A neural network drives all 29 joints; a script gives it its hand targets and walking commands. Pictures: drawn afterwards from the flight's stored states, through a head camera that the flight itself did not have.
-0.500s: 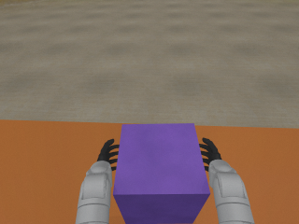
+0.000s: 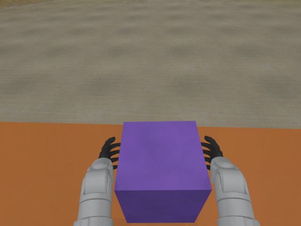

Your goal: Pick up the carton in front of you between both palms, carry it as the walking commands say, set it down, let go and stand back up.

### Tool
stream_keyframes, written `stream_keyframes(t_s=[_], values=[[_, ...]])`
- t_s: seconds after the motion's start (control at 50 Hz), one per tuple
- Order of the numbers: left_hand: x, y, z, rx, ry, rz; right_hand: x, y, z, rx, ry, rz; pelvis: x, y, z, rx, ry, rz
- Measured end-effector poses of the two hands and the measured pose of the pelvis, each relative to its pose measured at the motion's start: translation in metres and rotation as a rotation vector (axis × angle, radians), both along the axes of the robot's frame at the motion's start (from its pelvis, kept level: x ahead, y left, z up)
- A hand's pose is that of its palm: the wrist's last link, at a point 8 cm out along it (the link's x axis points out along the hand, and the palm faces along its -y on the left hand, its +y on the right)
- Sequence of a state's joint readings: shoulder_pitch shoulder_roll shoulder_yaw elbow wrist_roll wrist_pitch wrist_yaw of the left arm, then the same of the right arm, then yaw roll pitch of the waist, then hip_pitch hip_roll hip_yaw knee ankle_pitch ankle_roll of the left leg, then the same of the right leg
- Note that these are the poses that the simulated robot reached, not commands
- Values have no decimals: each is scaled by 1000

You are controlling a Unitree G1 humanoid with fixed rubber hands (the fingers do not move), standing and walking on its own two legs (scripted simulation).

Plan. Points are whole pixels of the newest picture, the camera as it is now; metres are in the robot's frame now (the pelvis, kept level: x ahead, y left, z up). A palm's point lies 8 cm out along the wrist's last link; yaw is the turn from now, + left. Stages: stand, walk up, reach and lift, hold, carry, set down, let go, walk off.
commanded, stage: hold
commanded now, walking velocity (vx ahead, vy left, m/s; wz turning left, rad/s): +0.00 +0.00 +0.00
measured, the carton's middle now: (160, 173) +0.30 +0.00 -0.02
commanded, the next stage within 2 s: carry in 0.34 s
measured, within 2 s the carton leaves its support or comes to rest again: neither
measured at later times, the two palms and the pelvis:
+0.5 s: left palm (106, 153) +0.32 +0.15 +0.06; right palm (215, 153) +0.31 -0.15 +0.06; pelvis +0.03 +0.00 -0.01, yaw -1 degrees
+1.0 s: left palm (120, 109) +0.48 +0.13 +0.08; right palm (210, 114) +0.45 -0.17 +0.08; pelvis +0.25 +0.00 +0.00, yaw -4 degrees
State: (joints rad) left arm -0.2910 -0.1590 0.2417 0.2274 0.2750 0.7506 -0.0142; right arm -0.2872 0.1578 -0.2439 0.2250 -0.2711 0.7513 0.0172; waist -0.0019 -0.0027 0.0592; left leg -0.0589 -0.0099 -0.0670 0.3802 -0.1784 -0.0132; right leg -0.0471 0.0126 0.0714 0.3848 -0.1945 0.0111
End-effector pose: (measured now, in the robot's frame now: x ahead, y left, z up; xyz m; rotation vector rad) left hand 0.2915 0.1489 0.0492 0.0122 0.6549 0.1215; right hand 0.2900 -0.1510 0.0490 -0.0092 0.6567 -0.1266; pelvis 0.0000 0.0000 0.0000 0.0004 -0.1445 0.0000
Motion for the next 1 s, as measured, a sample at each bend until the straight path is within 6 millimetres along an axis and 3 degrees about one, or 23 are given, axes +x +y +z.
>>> stream_keyframes(t_s=[0.36, 0.52, 0.7, 0.84, 0.9, 1.0], values=[[4, 0, -1, 15, 6, -8, 4, 0, -1, -17, 6, 14, 11, -1, 0, 1, 38, -3], [29, -2, 16, -1, -72, -4, 26, -2, 16, 0, -72, -10, 36, 0, -8, 2, 152, -17], [83, -25, 38, -29, -124, -1, 74, -25, 36, 33, -124, -56, 99, -18, -16, -9, 230, -4], [114, -7, 28, -75, -64, 77, 120, -7, 34, 44, -65, -39, 164, -11, -15, 34, 238, -15], [138, -4, 24, -82, -45, 73, 139, -5, 26, 58, -46, -63, 195, -5, -19, 37, 235, -54], [191, -20, 31, -93, 16, 3, 164, -20, 28, 86, 11, -166, 246, -3, -4, 9, 240, -64]])
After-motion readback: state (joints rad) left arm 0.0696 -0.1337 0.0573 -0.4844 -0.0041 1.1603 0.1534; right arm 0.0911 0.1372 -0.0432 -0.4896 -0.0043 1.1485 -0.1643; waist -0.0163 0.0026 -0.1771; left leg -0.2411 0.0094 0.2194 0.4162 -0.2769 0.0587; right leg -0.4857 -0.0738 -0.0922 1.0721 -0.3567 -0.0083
